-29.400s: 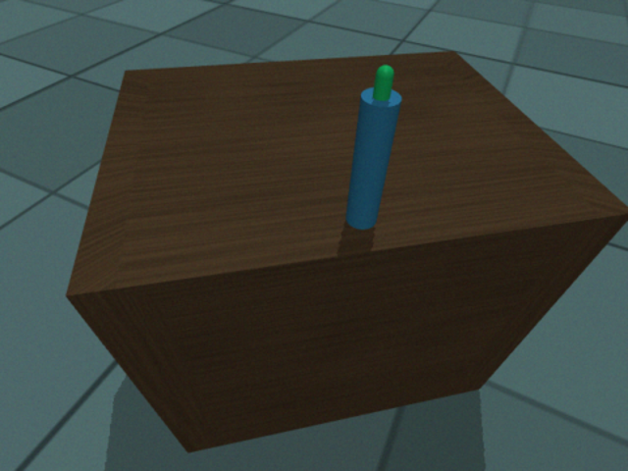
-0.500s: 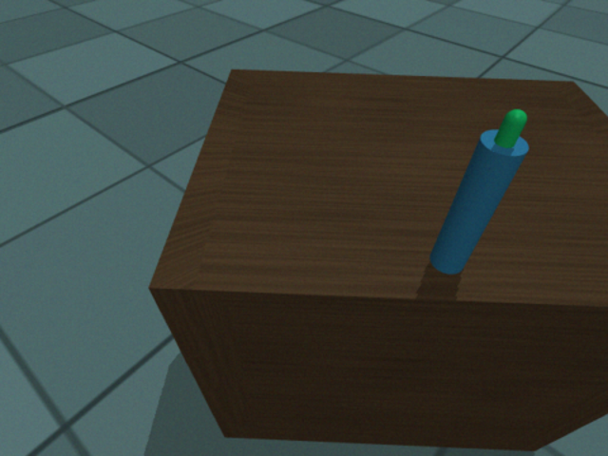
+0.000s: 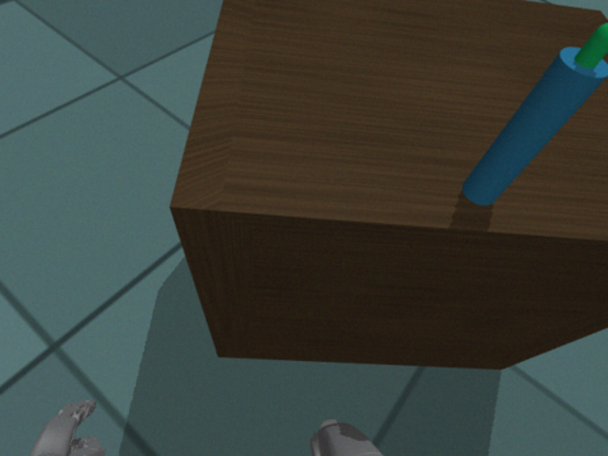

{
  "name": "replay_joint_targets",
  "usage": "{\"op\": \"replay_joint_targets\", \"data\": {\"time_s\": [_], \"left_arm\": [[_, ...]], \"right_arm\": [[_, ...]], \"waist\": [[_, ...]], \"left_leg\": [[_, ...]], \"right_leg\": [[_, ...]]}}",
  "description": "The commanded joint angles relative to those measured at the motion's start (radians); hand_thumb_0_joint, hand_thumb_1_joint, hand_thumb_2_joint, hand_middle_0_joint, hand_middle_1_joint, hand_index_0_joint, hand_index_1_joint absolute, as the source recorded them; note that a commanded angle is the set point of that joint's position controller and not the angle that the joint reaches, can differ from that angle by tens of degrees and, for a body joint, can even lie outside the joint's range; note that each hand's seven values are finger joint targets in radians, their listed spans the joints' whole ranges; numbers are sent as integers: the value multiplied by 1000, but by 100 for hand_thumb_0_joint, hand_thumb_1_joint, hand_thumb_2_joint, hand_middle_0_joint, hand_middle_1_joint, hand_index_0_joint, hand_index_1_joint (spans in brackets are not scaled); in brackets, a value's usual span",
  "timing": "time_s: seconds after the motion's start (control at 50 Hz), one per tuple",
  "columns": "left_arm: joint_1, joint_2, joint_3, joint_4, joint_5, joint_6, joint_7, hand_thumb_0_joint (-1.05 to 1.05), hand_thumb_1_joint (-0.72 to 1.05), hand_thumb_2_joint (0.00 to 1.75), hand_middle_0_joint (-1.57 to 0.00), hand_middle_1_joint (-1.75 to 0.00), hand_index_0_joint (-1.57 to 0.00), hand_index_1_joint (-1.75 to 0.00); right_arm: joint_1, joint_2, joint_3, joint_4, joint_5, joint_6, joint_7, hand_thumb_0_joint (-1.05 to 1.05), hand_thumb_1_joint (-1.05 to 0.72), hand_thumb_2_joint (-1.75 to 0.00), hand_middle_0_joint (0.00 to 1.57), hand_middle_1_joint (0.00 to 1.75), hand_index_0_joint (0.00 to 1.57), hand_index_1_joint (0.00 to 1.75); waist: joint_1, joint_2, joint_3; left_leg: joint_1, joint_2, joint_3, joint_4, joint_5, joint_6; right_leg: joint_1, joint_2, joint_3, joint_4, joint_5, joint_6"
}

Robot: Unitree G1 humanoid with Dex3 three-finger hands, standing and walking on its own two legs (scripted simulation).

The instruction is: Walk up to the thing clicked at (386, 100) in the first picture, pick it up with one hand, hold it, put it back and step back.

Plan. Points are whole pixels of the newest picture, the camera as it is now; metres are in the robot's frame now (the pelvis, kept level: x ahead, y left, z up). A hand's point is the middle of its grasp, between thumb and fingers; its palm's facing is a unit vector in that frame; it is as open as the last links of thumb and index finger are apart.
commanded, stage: step back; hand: right
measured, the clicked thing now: (531, 127) +0.49 -0.26 +0.16
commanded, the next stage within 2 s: none
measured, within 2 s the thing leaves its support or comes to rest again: neither
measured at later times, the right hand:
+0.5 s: hand out of the picture +0.02 -0.28 -0.15, palm faces +0.02 +0.93 -0.36, open 7.4 cm
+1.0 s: hand out of the picture -0.11 -0.27 -0.12, palm faces +0.02 +0.90 -0.44, open 7.4 cm
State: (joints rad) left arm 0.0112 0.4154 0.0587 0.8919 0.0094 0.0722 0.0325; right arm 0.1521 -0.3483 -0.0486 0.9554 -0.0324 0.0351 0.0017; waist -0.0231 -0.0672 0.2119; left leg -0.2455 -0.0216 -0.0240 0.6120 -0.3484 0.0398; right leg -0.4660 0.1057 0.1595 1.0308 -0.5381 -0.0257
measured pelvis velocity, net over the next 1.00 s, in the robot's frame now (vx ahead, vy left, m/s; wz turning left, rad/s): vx -0.22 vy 0.00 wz -0.10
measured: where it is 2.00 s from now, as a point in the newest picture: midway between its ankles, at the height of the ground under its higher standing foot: outside the picture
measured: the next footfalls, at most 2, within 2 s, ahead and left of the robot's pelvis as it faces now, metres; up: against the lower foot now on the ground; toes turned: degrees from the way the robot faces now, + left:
right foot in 0.28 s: -0.02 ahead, -0.11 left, +0.00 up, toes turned +0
left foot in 0.66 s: -0.09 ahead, +0.12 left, +0.00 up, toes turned -3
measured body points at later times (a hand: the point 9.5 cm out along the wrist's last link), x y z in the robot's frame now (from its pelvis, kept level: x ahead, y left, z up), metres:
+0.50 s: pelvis -0.08 -0.01 +0.01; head -0.01 -0.03 +0.45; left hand +0.06 +0.29 -0.10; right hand +0.02 -0.33 -0.13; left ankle -0.11 +0.15 -0.65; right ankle -0.06 -0.11 -0.73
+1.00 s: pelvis -0.22 +0.00 +0.00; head -0.15 +0.03 +0.44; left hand -0.12 +0.32 -0.14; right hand -0.11 -0.31 -0.09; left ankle -0.13 +0.13 -0.73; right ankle -0.29 -0.15 -0.67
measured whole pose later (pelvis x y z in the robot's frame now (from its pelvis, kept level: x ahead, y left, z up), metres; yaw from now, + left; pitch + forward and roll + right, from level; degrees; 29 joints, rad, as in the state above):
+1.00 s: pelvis -0.22 +0.00 +0.00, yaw -6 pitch -2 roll -1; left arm 0.20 0.42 0.09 0.83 0.02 0.08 0.00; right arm 0.10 -0.35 -0.05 0.81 -0.03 0.01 -0.01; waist 0.03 -0.06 0.20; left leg -0.35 0.05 0.02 0.55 -0.17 0.01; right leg -0.33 0.07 0.16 1.03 -0.50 0.04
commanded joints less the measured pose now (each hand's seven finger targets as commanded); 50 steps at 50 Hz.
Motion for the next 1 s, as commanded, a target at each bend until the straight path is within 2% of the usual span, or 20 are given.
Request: {"op": "replay_joint_targets", "data": {"time_s": [0.0, 0.12, 0.2, 0.24, 0.26, 0.28, 0.3, 0.32, 0.4, 0.54, 0.58, 0.62, 0.64, 0.66, 0.68, 0.7, 0.76, 0.84, 0.9, 0.98], "left_arm": [[102, 154, 44, -62, -2, -13, 1, 0, 90, 90, -20, -30, -20, -30], [62, 143, 51, -117, 11, -36, -5, 0, 90, 90, -20, -30, -20, -30], [139, 128, 59, -106, 15, -48, -13, 0, 90, 90, -20, -30, -20, -30], [206, 125, 62, -75, 22, -57, -11, 0, 90, 90, -20, -30, -20, -30], [201, 188, 76, -81, 32, -66, -8, 0, 90, 90, -20, -30, -20, -30], [166, 236, 87, -100, 25, -66, -9, 0, 90, 90, -20, -30, -20, -30], [122, 282, 92, -123, 21, -62, -12, 0, 90, 90, -20, -30, -20, -30], [121, 267, 91, -142, 19, -68, -12, 0, 90, 90, -20, -30, -20, -30], [64, 169, 74, -171, 13, -56, -4, 0, 90, 90, -20, -30, -20, -30], [147, 181, 74, -196, 27, -40, -7, 0, 90, 90, -20, -30, -20, -30], [126, 190, 75, -204, 21, -32, -11, 0, 90, 90, -20, -30, -20, -30], [94, 193, 68, -215, 9, -21, -19, 0, 90, 90, -20, -30, -20, -30], [114, 159, 58, -220, 6, -17, -22, 0, 90, 90, -20, -30, -20, -30], [102, 124, 52, -227, 2, -19, -22, 0, 90, 90, -20, -30, -20, -30], [58, 156, 74, -226, 12, -17, -7, 0, 90, 90, -20, -30, -20, -30], [57, 177, 82, -216, 20, -15, 0, 0, 90, 90, -20, -30, -20, -30], [184, 162, 84, -150, -2, -14, -15, 0, 90, 90, -20, -30, -20, -30], [185, 143, 84, -158, 11, -18, -21, 0, 90, 90, -20, -30, -20, -30], [200, 143, 76, -155, 15, -19, -20, 0, 90, 90, -20, -30, -20, -30], [218, 142, 73, -139, 14, -24, -28, 0, 90, 90, -20, -30, -20, -30]], "right_arm": [[-56, -276, -64, -116, 6, -31, -46, 0, -90, -90, 20, 30, 20, 30], [46, -269, -74, -121, 15, -27, -50, 0, -90, -90, 20, 30, 20, 30], [6, -280, -68, -141, 23, -19, -38, 0, -90, -90, 20, 30, 20, 30], [-37, -269, -64, -153, 32, -12, -35, 0, -90, -90, 20, 30, 20, 30], [-46, -240, -53, -165, 43, -14, -32, 0, -90, -90, 20, 30, 20, 30], [-58, -204, -36, -177, 47, -14, -31, 0, -90, -90, 20, 30, 20, 30], [-67, -208, -44, -167, 41, -4, -42, 0, -90, -90, 20, 30, 20, 30], [-41, -239, -54, -151, 36, 1, -45, 0, -90, -90, 20, 30, 20, 30], [18, -232, -40, -116, 41, -6, -40, 0, -90, -90, 20, 30, 20, 30], [18, -211, -33, -147, 27, -25, -42, 0, -90, -90, 20, 30, 20, 30], [60, -215, -41, -130, 22, -30, -37, 0, -90, -90, 20, 30, 20, 30], [112, -216, -51, -106, 11, -37, -32, 0, -90, -90, 20, 30, 20, 30], [84, -254, -64, -118, -2, -41, -33, 0, -90, -90, 20, 30, 20, 30], [61, -348, -84, -129, -12, -42, -30, 0, -90, -90, 20, 30, 20, 30], [26, -412, -94, -144, -6, -38, -24, 0, -90, -90, 20, 30, 20, 30], [-11, -412, -97, -156, -2, -43, -28, 0, -90, -90, 20, 30, 20, 30], [-119, -272, -60, -185, -9, -49, -32, 0, -90, -90, 20, 30, 20, 30], [2, -255, -64, -168, 4, -48, -34, 0, -90, -90, 20, 30, 20, 30], [21, -268, -74, -184, 13, -43, -37, 0, -90, -90, 20, 30, 20, 30], [-10, -297, -86, -213, -2, -30, -32, 0, -90, -90, 20, 30, 20, 30]], "waist": [[45, 238, -245], [-25, 174, -265], [4, 203, -314], [46, 155, -337], [41, 39, -349], [43, -99, -297], [69, -216, -247], [64, -160, -209], [21, -33, -216], [68, -145, -273], [49, -161, -293], [8, -104, -305], [20, -6, -298], [13, 230, -282], [-20, 272, -246], [-17, 279, -203], [84, 181, -190], [30, 220, -231], [7, 234, -264], [8, 279, -305]], "left_leg": [[220, 231, -186, -137, 809, 110], [311, 274, -208, -98, 764, 185], [246, 231, -160, -36, 662, 139], [156, 208, -132, 35, 566, 99], [4, 139, -106, 103, 417, 51], [-138, 7, -50, 213, 136, -5], [-149, -73, -46, 435, -300, -30], [-145, -50, -113, 552, -335, -46], [-192, -106, -132, 583, -192, -49], [-163, -15, -19, 159, -169, -67], [-82, -4, 8, 4, -78, -52], [56, -3, 20, -199, 167, -32], [111, 95, -119, -240, 223, 2], [150, 306, -401, -285, 356, 92], [-22, 444, -488, -309, 384, 233], [-98, 484, -550, -330, 350, 285], [10, 268, -197, -246, 489, 160], [192, 231, -171, -189, 569, 146], [252, 273, -171, -189, 510, 196], [172, 295, -158, -160, 423, 190]], "right_leg": [[-61, 11, 33, 144, 69, 13], [-8, -44, -31, -158, 58, 43], [158, -65, -115, -433, 157, 8], [292, -92, -102, -630, 437, -15], [395, -187, 53, -573, 662, -56], [401, -315, 215, -616, 780, -144], [274, -491, 379, -657, 880, -310], [223, -500, 403, -637, 904, -334], [283, -301, 77, -575, 905, -189], [437, -305, 67, -515, 843, -187], [414, -291, 69, -477, 770, -162], [308, -259, 50, -418, 632, -105], [196, -203, 37, -358, 486, -60], [15, -39, -38, -188, 172, -12], [37, 13, -15, 26, -111, 9], [52, -10, 45, 169, -113, 14], [-28, 16, 68, 266, 39, 7], [-60, 18, 39, 184, 70, 55], [-42, -9, 4, 62, 40, 78], [118, -93, -74, -226, 32, 60]]}}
